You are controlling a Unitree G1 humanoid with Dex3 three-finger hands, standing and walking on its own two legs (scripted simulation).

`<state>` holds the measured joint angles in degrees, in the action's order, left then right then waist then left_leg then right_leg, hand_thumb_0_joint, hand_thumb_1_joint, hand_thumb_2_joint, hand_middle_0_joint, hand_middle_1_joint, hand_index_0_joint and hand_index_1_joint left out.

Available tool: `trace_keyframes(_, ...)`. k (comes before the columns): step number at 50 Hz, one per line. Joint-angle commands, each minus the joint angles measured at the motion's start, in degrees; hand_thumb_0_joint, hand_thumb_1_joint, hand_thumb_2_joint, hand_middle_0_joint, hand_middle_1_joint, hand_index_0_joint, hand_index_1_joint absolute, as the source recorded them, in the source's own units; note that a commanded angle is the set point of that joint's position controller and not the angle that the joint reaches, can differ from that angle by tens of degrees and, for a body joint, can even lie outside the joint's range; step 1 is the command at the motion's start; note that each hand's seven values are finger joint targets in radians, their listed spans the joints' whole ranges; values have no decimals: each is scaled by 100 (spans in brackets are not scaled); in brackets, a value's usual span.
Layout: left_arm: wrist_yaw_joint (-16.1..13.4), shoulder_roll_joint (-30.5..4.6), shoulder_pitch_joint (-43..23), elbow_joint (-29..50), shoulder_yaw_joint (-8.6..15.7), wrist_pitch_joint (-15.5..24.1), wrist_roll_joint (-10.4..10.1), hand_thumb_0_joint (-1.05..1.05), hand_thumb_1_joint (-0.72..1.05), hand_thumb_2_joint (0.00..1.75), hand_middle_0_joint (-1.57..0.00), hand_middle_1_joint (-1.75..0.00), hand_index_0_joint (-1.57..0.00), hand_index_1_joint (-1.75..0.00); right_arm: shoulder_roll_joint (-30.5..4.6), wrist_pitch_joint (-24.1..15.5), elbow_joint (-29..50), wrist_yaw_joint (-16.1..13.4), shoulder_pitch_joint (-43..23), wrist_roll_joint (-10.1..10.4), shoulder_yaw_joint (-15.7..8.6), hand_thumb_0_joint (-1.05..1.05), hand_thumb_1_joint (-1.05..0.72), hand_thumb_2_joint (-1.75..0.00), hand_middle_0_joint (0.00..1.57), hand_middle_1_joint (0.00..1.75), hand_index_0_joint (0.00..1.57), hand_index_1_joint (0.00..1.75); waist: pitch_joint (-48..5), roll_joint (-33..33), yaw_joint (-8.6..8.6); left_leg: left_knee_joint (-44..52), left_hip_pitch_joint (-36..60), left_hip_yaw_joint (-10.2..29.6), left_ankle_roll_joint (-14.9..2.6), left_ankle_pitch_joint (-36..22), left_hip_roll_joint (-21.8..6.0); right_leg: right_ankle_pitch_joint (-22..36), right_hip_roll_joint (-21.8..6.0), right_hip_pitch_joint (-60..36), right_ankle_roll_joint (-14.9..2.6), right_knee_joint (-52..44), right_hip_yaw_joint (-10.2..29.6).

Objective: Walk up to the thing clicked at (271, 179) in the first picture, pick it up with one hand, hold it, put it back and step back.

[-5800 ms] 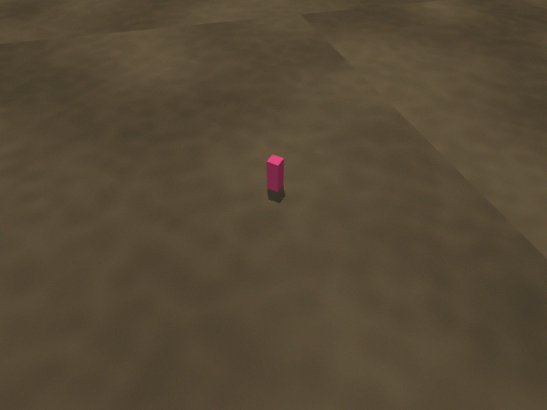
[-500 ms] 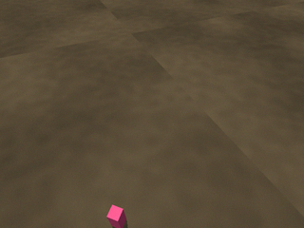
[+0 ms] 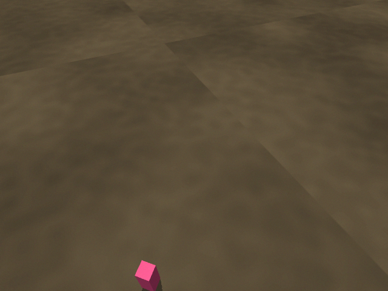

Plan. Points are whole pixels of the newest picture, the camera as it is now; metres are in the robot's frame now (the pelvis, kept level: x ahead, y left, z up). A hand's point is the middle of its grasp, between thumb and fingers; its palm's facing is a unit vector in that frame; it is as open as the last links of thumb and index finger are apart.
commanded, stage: stand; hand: left
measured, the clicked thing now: (148, 277) +0.37 +0.22 -0.69
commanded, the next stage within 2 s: none
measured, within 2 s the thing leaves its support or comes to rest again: neither
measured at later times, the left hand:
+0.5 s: hand out of the picture +0.06 +0.25 -0.16, palm faces -0.03 -0.94 -0.34, open 7.4 cm
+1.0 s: hand out of the picture +0.08 +0.25 -0.16, palm faces -0.03 -0.94 -0.34, open 7.4 cm
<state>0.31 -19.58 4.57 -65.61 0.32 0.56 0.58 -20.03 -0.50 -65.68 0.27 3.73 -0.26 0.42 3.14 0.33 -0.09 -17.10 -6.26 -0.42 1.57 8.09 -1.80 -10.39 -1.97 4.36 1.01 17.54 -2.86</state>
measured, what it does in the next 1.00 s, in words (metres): stands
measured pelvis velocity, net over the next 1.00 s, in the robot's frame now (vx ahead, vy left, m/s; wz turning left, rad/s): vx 0.01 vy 0.00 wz -0.01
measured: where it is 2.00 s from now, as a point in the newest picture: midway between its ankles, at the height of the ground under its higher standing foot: outside the picture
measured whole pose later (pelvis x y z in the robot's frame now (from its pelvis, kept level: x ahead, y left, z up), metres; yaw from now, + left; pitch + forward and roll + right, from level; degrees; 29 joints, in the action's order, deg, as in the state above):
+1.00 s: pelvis +0.01 +0.00 +0.00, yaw +0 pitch -2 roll +0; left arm 0.4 -20.2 6.0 -64.7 0.0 0.5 0.7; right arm -20.1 -0.6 -65.3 0.3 5.4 -0.4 0.7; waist 3.1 0.0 0.1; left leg -17.5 -6.8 -0.8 1.7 8.8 -2.1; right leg -11.1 -1.8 5.2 0.8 18.3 -2.4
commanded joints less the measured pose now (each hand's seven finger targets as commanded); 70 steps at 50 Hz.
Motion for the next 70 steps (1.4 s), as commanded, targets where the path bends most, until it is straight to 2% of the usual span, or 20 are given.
trace_keyframes(1,-61,-1267,-162,335,209,99,-12,0,90,90,-20,-30,-20,-30,-1209,-111,307,-48,-214,-19,-255,0,-90,-90,20,30,20,30,-397,-54,-18,207,141,492,-177,-453,-610,262,-622,231,-170,-380,538)
trace_keyframes(9,-56,-1304,-124,373,215,109,-4,0,90,90,-20,-30,-20,-30,-1202,-116,308,-40,-138,-38,-270,0,-90,-90,20,30,20,30,-412,-93,-9,200,79,489,-190,-354,-603,238,-627,237,-184,-401,594)
trace_keyframes(13,-57,-1309,-96,369,209,105,-7,0,90,90,-20,-30,-20,-30,-1187,-105,298,-33,-113,-36,-268,0,-90,-90,20,30,20,30,-344,-91,-3,197,47,494,-190,-144,-590,-45,-618,312,-186,-425,600)
trace_keyframes(18,-49,-1303,-64,390,207,106,-12,0,90,90,-20,-30,-20,-30,-1195,-104,298,-31,9,-45,-261,0,-90,-90,20,30,20,30,-365,-13,-21,204,-48,494,-195,-169,-579,78,-630,234,-217,-406,642)
trace_keyframes(27,-35,-1323,-18,392,211,91,-23,0,90,90,-20,-30,-20,-30,-1188,-104,300,-35,80,-38,-231,0,-90,-90,20,30,20,30,-276,10,-13,231,-139,506,-190,-9,-553,-88,-597,293,-217,-379,636)
trace_keyframes(35,-40,-1327,4,409,206,97,-23,0,90,90,-20,-30,-20,-30,-1226,-131,308,-62,76,-33,-225,0,-90,-90,20,30,20,30,-441,-8,8,172,55,498,-183,-625,-623,455,-607,177,-213,-257,605)
trace_keyframes(39,-47,-1291,13,407,193,96,-11,0,90,90,-20,-30,-20,-30,-1235,-124,322,-67,36,-26,-221,0,-90,-90,20,30,20,30,-439,-12,15,143,76,489,-201,-566,-627,460,-619,184,-199,-261,596)
trace_keyframes(41,-53,-1297,2,424,194,102,-8,0,90,90,-20,-30,-20,-30,-1235,-124,341,-70,30,-25,-228,0,-90,-90,20,30,20,30,-523,-29,14,105,138,475,-223,-711,-644,619,-634,134,-205,-232,590)
trace_keyframes(48,-52,-1276,4,409,183,99,-21,0,90,90,-20,-30,-20,-30,-1213,-130,349,-67,-49,-22,-216,0,-90,-90,20,30,20,30,-386,-34,32,159,103,480,-172,-724,-630,547,-605,201,-190,-245,558)
trace_keyframes(51,-57,-1316,-19,420,187,112,-13,0,90,90,-20,-30,-20,-30,-1204,-115,344,-60,43,-32,-213,0,-90,-90,20,30,20,30,-433,-70,-17,145,82,452,-192,-632,-618,571,-629,166,-182,-294,590)
trace_keyframes(55,-75,-1330,-16,431,189,122,-1,0,90,90,-20,-30,-20,-30,-1210,-116,369,-64,-38,-28,-233,0,-90,-90,20,30,20,30,-599,-64,-7,63,270,436,-198,-954,-660,908,-639,105,-178,-230,560)
trace_keyframes(62,-72,-1319,-26,433,193,117,-9,0,90,90,-20,-30,-20,-30,-1203,-123,367,-78,-11,-38,-228,0,-90,-90,20,30,20,30,-615,-15,3,76,219,416,-193,-1131,-662,1075,-647,-7,-192,-173,553)
trace_keyframes(70,-72,-1295,5,425,185,111,-18,0,90,90,-20,-30,-20,-30,-1191,-119,360,-75,-27,-28,-227,0,-90,-90,20,30,20,30,-535,-54,12,100,252,404,-175,-1075,-649,1003,-636,66,-202,-184,552)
